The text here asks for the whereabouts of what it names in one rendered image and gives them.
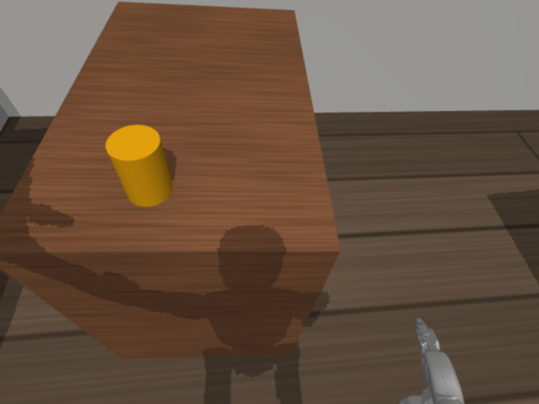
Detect right robot hand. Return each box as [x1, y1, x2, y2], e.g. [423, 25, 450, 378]
[399, 318, 464, 404]

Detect can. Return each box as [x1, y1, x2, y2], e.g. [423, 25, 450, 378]
[105, 125, 173, 207]

